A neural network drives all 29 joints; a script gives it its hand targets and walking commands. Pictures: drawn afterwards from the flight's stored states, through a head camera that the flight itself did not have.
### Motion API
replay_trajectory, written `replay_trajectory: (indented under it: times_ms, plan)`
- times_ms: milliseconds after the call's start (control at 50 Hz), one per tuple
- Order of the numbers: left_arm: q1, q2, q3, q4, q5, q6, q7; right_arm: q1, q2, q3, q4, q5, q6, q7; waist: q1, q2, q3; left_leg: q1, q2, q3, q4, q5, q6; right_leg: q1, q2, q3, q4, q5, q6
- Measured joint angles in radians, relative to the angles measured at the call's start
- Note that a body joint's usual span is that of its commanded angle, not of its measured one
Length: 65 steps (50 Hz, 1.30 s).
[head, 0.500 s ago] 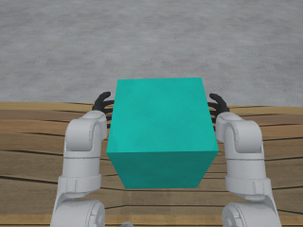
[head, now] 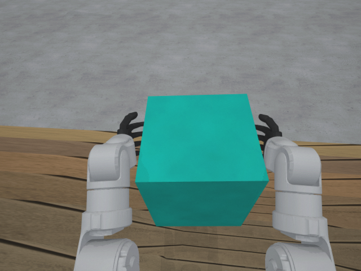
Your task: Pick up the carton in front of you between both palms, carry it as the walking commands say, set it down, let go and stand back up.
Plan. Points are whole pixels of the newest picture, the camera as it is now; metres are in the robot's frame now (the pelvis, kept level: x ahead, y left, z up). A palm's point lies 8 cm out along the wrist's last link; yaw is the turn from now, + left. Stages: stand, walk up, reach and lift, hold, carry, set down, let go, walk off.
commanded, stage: carry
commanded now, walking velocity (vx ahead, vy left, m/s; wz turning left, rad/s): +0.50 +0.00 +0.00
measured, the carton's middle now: (197, 165) +0.35 +0.01 +0.03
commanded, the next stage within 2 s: none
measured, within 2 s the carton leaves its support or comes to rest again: neither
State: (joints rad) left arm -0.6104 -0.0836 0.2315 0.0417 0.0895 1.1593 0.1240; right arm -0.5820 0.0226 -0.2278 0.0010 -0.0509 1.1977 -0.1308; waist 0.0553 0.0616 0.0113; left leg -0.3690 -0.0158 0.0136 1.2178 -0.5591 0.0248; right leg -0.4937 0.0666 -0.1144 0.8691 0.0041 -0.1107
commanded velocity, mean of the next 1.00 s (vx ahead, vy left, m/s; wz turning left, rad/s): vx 0.16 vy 0.00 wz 0.00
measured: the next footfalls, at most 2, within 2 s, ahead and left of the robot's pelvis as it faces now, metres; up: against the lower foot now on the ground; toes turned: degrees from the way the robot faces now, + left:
left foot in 0.24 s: +0.31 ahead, +0.03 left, -0.14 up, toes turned -2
right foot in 0.50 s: +0.53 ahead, -0.04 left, -0.28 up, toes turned +0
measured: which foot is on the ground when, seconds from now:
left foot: up 0.00-0.22, down 0.24-0.48, up 0.50-0.86, down 0.88-1.00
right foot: down 0.00-0.16, up 0.18-0.48, down 0.50-0.86, up 0.88-1.00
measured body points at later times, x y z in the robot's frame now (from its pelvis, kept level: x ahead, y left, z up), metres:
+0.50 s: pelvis +0.40 -0.01 -0.22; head +0.44 -0.02 +0.23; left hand +0.81 +0.08 -0.10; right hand +0.75 -0.22 -0.12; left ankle +0.29 +0.03 -0.83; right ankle +0.51 -0.04 -0.94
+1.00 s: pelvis +0.83 -0.03 -0.42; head +0.86 -0.04 +0.03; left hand +1.18 +0.11 -0.35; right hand +1.16 -0.20 -0.36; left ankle +0.84 -0.01 -1.11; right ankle +0.79 -0.15 -1.01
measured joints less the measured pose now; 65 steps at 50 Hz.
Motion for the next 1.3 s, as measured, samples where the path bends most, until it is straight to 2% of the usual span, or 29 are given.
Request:
replay_trajectory:
  times_ms: [40, 80, 160, 200, 240, 280, 340, 380, 420, 460, 500, 540, 580, 600, 620, 680, 780, 820, 860, 880, 940, 1000, 1060, 1120, 1160, 1180, 1220, 1260, 1300]
  plan:
    - [0.027, 0.007, -0.023, -0.005, -0.010, 0.002, 0.001, 0.021, 0.010, -0.004, -0.015, -0.006, 0.009, 0.000, 0.034, -0.028, 0.011, -0.085, -0.019, -0.029, 0.020, 0.006, -0.008, 0.044, 0.009, 0.009, -0.014, 0.008, -0.007]
    - [0.042, 0.027, -0.044, -0.016, -0.033, 0.001, 0.005, 0.022, 0.023, -0.011, -0.025, -0.016, 0.012, 0.000, 0.051, -0.046, 0.022, -0.157, -0.017, -0.026, -0.086, 0.128, -0.009, 0.096, 0.016, 0.015, -0.025, -0.066, -0.005]
    - [0.004, 0.063, -0.065, -0.022, -0.072, -0.014, 0.014, -0.005, 0.028, -0.022, -0.057, -0.029, 0.003, 0.002, 0.079, -0.056, 0.028, -0.166, -0.019, 0.038, -0.539, 0.727, -0.021, 0.193, 0.028, 0.033, 0.056, -0.340, 0.002]
    - [-0.034, 0.096, -0.050, -0.017, -0.091, -0.011, 0.014, -0.055, 0.035, -0.013, -0.031, -0.047, -0.008, 0.005, 0.048, -0.038, 0.012, -0.111, -0.030, 0.074, -0.666, 0.948, 0.016, 0.200, 0.019, 0.014, 0.212, -0.326, 0.016]
    - [-0.090, 0.136, -0.026, 0.011, -0.108, 0.000, 0.005, -0.124, 0.036, 0.008, 0.018, -0.073, -0.011, 0.003, -0.017, 0.008, -0.031, -0.016, -0.011, 0.073, -0.772, 1.017, 0.069, 0.156, 0.039, -0.001, 0.488, -0.481, 0.037]
    - [-0.153, 0.152, -0.012, 0.078, -0.106, -0.003, -0.005, -0.127, 0.027, 0.023, 0.046, -0.073, -0.033, 0.002, -0.077, -0.114, -0.030, -0.069, -0.106, 0.119, -0.588, 0.881, 0.112, 0.075, -0.024, 0.090, 0.669, -0.609, 0.036]
    - [-0.143, 0.118, 0.002, 0.094, -0.062, 0.058, -0.001, -0.112, -0.010, 0.044, 0.089, -0.004, 0.014, -0.018, -0.131, -0.131, -0.007, -0.080, -0.155, 0.135, -0.406, 0.537, 0.152, -0.029, -0.036, 0.182, 0.440, -0.464, 0.099]
    - [-0.142, 0.101, 0.024, 0.081, -0.040, 0.089, 0.001, -0.116, -0.027, 0.055, 0.099, 0.036, 0.036, -0.034, -0.174, -0.108, 0.023, -0.071, -0.156, 0.127, -0.336, 0.390, 0.150, -0.100, -0.039, 0.156, 0.300, -0.277, 0.111]
    - [-0.147, 0.083, 0.058, 0.079, -0.017, 0.093, -0.005, -0.124, -0.030, 0.060, 0.116, 0.059, 0.032, -0.051, -0.215, -0.085, 0.047, -0.070, -0.148, 0.113, -0.232, 0.257, 0.137, -0.133, -0.029, 0.112, 0.136, 0.022, 0.107]
    - [-0.145, 0.065, 0.090, 0.087, 0.013, 0.076, -0.017, -0.125, -0.026, 0.058, 0.142, 0.068, 0.010, -0.058, -0.231, -0.093, 0.055, -0.054, -0.147, 0.128, -0.122, 0.175, 0.146, -0.080, -0.019, 0.083, -0.121, 0.257, 0.100]
    - [-0.142, 0.050, 0.099, 0.097, 0.039, 0.059, -0.026, -0.126, -0.029, 0.052, 0.168, 0.074, -0.012, -0.058, -0.219, -0.120, 0.036, -0.050, -0.148, 0.158, 0.025, 0.160, 0.117, 0.015, -0.028, 0.073, -0.324, 0.384, 0.053]
    - [-0.144, 0.039, 0.085, 0.110, 0.060, 0.019, -0.032, -0.144, -0.052, 0.045, 0.195, 0.088, -0.045, -0.053, -0.177, -0.086, 0.028, -0.116, -0.116, 0.092, 0.248, 0.041, 0.064, 0.049, 0.015, 0.061, -0.244, 0.013, 0.008]
    - [-0.122, 0.042, 0.066, 0.108, 0.057, -0.008, -0.034, -0.145, -0.051, 0.046, 0.209, 0.079, -0.069, -0.044, -0.135, -0.076, 0.034, -0.203, -0.085, -0.010, 0.310, 0.031, 0.038, 0.036, 0.061, 0.059, -0.120, -0.325, -0.035]
    - [-0.100, 0.044, 0.056, 0.096, 0.049, -0.015, -0.034, -0.137, -0.045, 0.045, 0.201, 0.071, -0.070, -0.042, -0.111, -0.074, 0.041, -0.246, -0.060, -0.050, 0.282, 0.060, 0.025, 0.025, 0.077, 0.049, -0.070, -0.400, -0.085]
    - [-0.070, 0.044, 0.046, 0.079, 0.035, -0.022, -0.030, -0.124, -0.035, 0.042, 0.188, 0.062, -0.069, -0.042, -0.088, -0.071, 0.052, -0.283, -0.036, -0.083, 0.236, 0.096, 0.011, 0.015, 0.087, 0.036, -0.020, -0.438, -0.101]
    - [0.025, 0.037, 0.016, 0.016, -0.019, -0.043, -0.001, -0.059, 0.005, 0.023, 0.123, 0.029, -0.069, -0.034, -0.018, -0.074, 0.091, -0.368, 0.014, -0.124, 0.083, 0.183, -0.014, 0.035, 0.105, 0.022, 0.057, -0.549, -0.082]
    - [0.117, 0.029, -0.018, -0.032, -0.093, -0.116, 0.032, 0.057, 0.072, -0.013, 0.006, -0.023, -0.120, 0.005, 0.106, -0.071, 0.123, -0.376, -0.008, -0.071, -0.303, 0.598, -0.014, 0.089, 0.119, 0.024, 0.211, -0.673, -0.092]
    - [0.130, 0.035, -0.029, -0.020, -0.119, -0.151, 0.034, 0.105, 0.091, -0.012, -0.032, -0.043, -0.148, 0.009, 0.129, -0.046, 0.112, -0.283, -0.035, -0.017, -0.538, 0.777, -0.013, 0.120, 0.123, -0.005, 0.312, -0.612, -0.101]
    - [0.142, 0.056, -0.036, -0.011, -0.148, -0.176, 0.034, 0.126, 0.108, 0.007, -0.039, -0.070, -0.173, 0.008, 0.105, -0.010, 0.078, -0.150, -0.054, 0.033, -0.682, 0.933, 0.032, 0.109, 0.113, -0.068, 0.531, -0.488, -0.061]
    - [0.139, 0.073, -0.042, -0.007, -0.156, -0.187, 0.029, 0.122, 0.115, 0.019, -0.038, -0.085, -0.184, 0.006, 0.071, 0.003, 0.058, -0.093, -0.059, 0.040, -0.701, 0.892, 0.068, 0.077, 0.107, -0.082, 0.681, -0.516, -0.014]
    - [0.103, 0.077, -0.062, 0.037, -0.146, -0.212, 0.021, 0.143, 0.073, 0.049, -0.032, -0.072, -0.214, 0.005, -0.025, -0.060, 0.074, -0.141, -0.101, 0.135, -0.462, 0.825, 0.136, -0.052, 0.069, 0.092, 0.887, -0.558, 0.070]
    - [0.141, 0.026, -0.058, 0.011, -0.086, -0.163, 0.021, 0.176, 0.028, 0.064, -0.023, 0.001, -0.176, -0.006, -0.084, -0.058, 0.055, -0.070, -0.111, 0.153, -0.378, 0.572, 0.179, -0.134, 0.004, 0.209, 0.598, -0.411, 0.095]
    - [0.145, 0.014, -0.038, -0.016, -0.045, -0.122, 0.007, 0.144, 0.007, 0.079, 0.009, 0.040, -0.150, -0.017, -0.147, -0.055, 0.036, -0.021, -0.102, 0.156, -0.312, 0.509, 0.175, -0.184, -0.057, 0.188, 0.293, -0.119, 0.074]
    - [0.128, 0.015, -0.017, -0.024, -0.015, -0.100, -0.002, 0.084, -0.009, 0.095, 0.061, 0.061, -0.141, -0.026, -0.178, -0.053, -0.003, 0.030, -0.097, 0.135, -0.183, 0.365, 0.164, -0.142, -0.050, 0.126, -0.039, 0.240, 0.082]
    - [0.100, 0.022, -0.012, -0.005, -0.006, -0.088, -0.004, 0.042, -0.024, 0.098, 0.100, 0.070, -0.134, -0.027, -0.173, -0.062, -0.045, 0.063, -0.091, 0.132, -0.069, 0.314, 0.151, -0.071, -0.028, 0.065, -0.169, 0.381, 0.075]
    - [0.077, 0.026, -0.016, 0.019, -0.001, -0.082, -0.005, 0.024, -0.035, 0.093, 0.119, 0.076, -0.127, -0.026, -0.160, -0.072, -0.068, 0.065, -0.082, 0.141, 0.012, 0.362, 0.141, -0.015, -0.018, 0.040, -0.227, 0.408, 0.065]
    - [-0.005, 0.035, -0.038, 0.077, 0.015, -0.061, -0.003, -0.026, -0.073, 0.069, 0.147, 0.090, -0.104, -0.014, -0.103, -0.125, -0.117, 0.007, -0.108, 0.129, 0.275, 0.187, 0.072, 0.108, -0.020, 0.035, -0.357, 0.387, 0.013]
    - [-0.028, 0.039, -0.065, 0.121, 0.015, -0.070, 0.007, -0.077, -0.102, 0.054, 0.202, 0.094, -0.098, 0.001, -0.036, -0.032, -0.121, -0.110, -0.070, -0.001, 0.432, -0.030, 0.049, 0.072, 0.087, 0.014, -0.174, 0.025, -0.024]
    - [-0.020, 0.073, -0.085, 0.131, -0.030, -0.027, 0.022, -0.086, -0.080, 0.043, 0.223, 0.072, -0.061, 0.004, 0.027, -0.041, -0.111, -0.206, -0.068, -0.082, 0.257, 0.065, 0.018, 0.082, 0.127, 0.036, -0.081, -0.251, -0.041]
